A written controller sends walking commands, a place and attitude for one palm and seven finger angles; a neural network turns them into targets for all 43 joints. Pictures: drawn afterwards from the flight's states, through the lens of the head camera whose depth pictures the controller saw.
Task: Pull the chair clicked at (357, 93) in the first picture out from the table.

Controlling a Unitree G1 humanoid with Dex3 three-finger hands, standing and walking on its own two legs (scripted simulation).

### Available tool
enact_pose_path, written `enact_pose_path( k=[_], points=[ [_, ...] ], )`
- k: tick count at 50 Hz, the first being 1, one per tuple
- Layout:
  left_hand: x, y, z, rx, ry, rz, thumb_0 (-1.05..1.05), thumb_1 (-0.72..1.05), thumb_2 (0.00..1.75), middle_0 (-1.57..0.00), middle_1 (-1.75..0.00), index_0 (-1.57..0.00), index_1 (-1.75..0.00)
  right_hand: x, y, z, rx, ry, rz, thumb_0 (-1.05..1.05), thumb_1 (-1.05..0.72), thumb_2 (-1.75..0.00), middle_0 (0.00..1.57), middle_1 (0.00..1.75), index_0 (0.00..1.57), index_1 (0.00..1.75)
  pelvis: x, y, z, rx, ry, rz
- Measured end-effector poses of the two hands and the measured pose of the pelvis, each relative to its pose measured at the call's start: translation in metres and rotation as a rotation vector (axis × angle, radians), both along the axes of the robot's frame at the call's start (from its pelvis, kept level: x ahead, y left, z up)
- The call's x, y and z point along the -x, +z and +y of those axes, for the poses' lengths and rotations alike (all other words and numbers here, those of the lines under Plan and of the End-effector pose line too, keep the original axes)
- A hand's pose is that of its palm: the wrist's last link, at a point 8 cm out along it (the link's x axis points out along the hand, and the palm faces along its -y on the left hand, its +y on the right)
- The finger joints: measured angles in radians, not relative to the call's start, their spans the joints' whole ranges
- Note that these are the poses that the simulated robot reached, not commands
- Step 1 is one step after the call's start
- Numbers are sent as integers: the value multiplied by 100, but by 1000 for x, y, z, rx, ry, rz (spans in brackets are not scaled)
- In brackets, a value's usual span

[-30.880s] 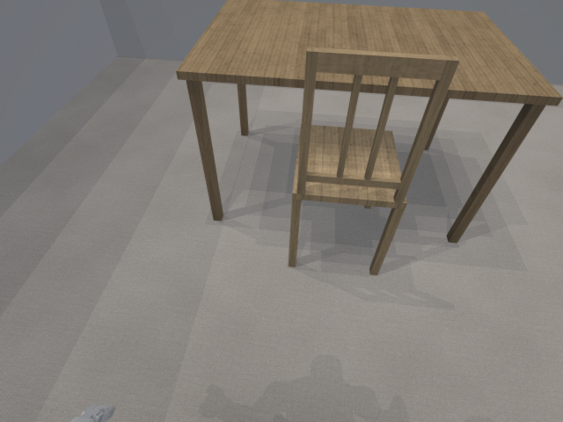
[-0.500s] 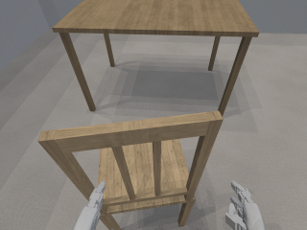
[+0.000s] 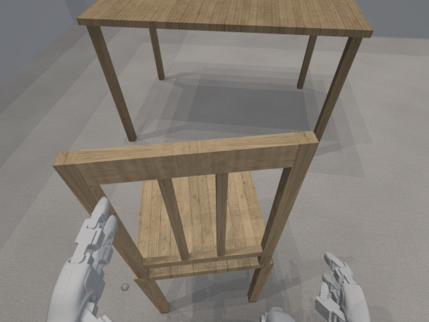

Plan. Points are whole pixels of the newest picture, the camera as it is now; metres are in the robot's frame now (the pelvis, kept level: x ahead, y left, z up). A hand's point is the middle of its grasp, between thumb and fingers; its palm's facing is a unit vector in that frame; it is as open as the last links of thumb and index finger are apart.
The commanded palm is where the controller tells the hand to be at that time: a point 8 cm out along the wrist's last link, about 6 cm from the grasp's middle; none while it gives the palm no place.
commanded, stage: draw the hand back to the body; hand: left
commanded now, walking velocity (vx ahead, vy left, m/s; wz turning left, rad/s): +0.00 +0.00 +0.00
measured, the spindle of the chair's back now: (176, 225) +0.30 +0.10 +0.00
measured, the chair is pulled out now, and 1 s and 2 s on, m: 0.66 0.66 0.66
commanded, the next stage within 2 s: step back with the hand held close in 1.26 s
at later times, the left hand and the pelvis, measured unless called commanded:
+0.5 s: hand (52, 248) +0.18 +0.22 +0.17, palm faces +0.34 -0.83 -0.44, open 14.2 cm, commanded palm +0.14 +0.26 +0.19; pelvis +0.02 -0.01 +0.05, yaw +0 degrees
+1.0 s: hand out of the picture +0.23 +0.26 +0.25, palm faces +0.51 -0.73 -0.45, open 8.2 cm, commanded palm +0.17 +0.29 +0.25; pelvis +0.04 -0.01 +0.07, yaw -1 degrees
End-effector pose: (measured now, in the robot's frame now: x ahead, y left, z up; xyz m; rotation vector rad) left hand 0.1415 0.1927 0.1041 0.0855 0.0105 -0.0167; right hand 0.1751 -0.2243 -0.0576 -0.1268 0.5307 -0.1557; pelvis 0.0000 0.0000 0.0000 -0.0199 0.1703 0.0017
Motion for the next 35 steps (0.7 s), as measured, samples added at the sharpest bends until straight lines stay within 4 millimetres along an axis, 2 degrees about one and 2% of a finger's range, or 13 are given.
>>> enact_pose_path(
  k=[4,10,13,20,28,35],
  points=[
    [0,1,7,-23,-29,75,-1,-55,20,0,0,0,-1,3,1,1,-23,-25,-1,2,-90,-90,21,30,20,30,0,5,1,-2,-3,-22],
    [2,12,17,-25,-25,132,-1,-52,21,-1,-1,-9,-5,2,16,0,-18,-45,-39,2,-90,-90,20,30,20,30,-4,17,1,2,-1,-57],
    [3,21,25,-182,43,168,-1,-46,24,-2,-2,-15,-9,1,24,-1,12,-31,-24,1,-90,-90,20,30,20,30,-7,25,0,1,-3,-89],
    [5,52,45,-332,254,161,-1,-26,34,-4,-6,-24,-16,-5,34,1,21,-3,-1,1,-90,-90,20,30,20,30,-17,43,-2,1,5,-161],
    [-11,102,66,-383,436,-32,0,1,47,-8,-12,-16,-16,-18,40,2,9,45,18,1,-90,-90,20,30,20,30,-24,57,-7,-9,7,-207],
    [-24,115,71,-397,444,-60,0,26,59,-12,-17,-14,-18,-28,47,-6,11,39,31,1,-90,-90,21,30,20,30,-30,65,-11,-11,-4,-221]
  ],
)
